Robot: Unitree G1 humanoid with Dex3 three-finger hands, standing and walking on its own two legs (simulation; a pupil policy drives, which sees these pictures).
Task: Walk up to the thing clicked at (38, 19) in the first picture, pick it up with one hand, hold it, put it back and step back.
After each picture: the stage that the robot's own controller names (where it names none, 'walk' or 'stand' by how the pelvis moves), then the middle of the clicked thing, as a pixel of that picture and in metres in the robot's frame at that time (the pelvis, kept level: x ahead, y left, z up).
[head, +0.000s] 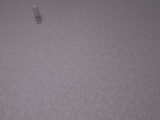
stand; (36, 14) +1.85 +0.61 -0.65
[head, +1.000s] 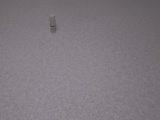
walk; (52, 23) +1.77 +0.31 -0.63
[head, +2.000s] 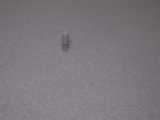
walk; (65, 41) +1.23 +0.15 -0.64
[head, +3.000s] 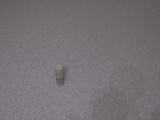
walk; (59, 75) +0.82 +0.18 -0.64
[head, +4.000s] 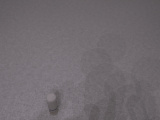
walk; (52, 104) +0.56 +0.20 -0.64
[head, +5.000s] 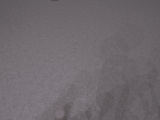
stand; out of the picture +0.45 +0.18 -0.64
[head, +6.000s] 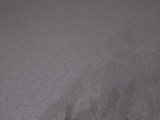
stand; out of the picture +0.44 +0.17 -0.65
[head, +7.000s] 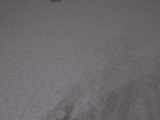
stand; out of the picture +0.46 +0.18 -0.66
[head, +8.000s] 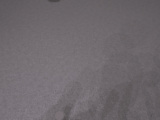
stand; out of the picture +0.45 +0.18 -0.66
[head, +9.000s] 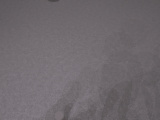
stand; out of the picture +0.45 +0.19 -0.66
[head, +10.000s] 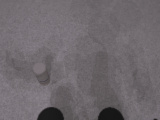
go down; (42, 75) +0.48 +0.20 -0.45
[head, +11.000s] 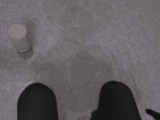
go down; (22, 44) +0.51 +0.25 -0.27
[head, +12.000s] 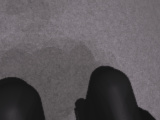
close in; out of the picture +0.49 +0.28 -0.18
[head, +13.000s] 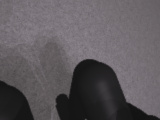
close; out of the picture +0.48 +0.31 -0.16
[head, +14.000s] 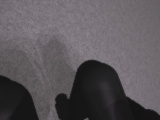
lift; out of the picture +0.43 +0.29 -0.17
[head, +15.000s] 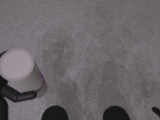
lift; (30, 79) +0.33 +0.18 +0.03
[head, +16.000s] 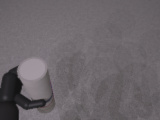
hold; (40, 90) +0.31 +0.15 +0.03
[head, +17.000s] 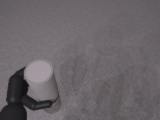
hold; (46, 91) +0.30 +0.14 +0.03
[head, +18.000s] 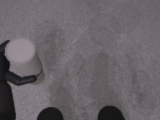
crouch; (29, 66) +0.39 +0.17 -0.04
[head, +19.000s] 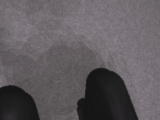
lower; out of the picture +0.49 +0.26 -0.09
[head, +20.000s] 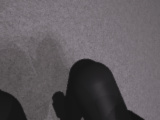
lower; out of the picture +0.47 +0.29 -0.16
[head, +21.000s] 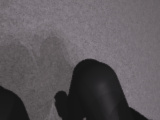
lower; out of the picture +0.46 +0.30 -0.17
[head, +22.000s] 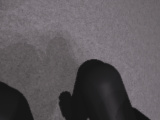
lower; out of the picture +0.45 +0.29 -0.17
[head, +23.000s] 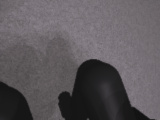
lower; out of the picture +0.45 +0.29 -0.17
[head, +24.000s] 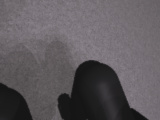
open; out of the picture +0.46 +0.27 -0.17
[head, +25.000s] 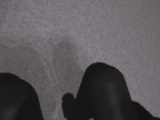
stand; out of the picture +0.45 +0.26 -0.18
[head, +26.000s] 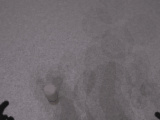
stand; (51, 95) +0.43 +0.18 -0.50
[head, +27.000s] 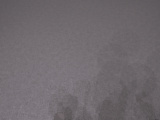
stand; out of the picture +0.43 +0.16 -0.60
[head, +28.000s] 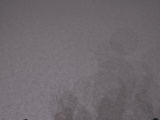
stand; out of the picture +0.42 +0.16 -0.60
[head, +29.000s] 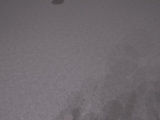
stand; out of the picture +0.44 +0.14 -0.65
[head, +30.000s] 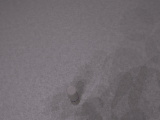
walk; (73, 96) +0.49 +0.15 -0.64
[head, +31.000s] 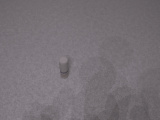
walk; (63, 68) +0.76 +0.11 -0.63
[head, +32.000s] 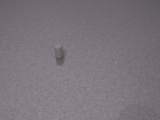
stand; (59, 55) +1.03 +0.23 -0.64
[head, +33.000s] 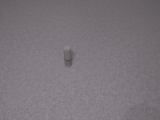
stand; (67, 56) +1.02 +0.18 -0.65
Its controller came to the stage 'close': yes
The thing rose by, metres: 0.69
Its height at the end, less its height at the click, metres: +0.00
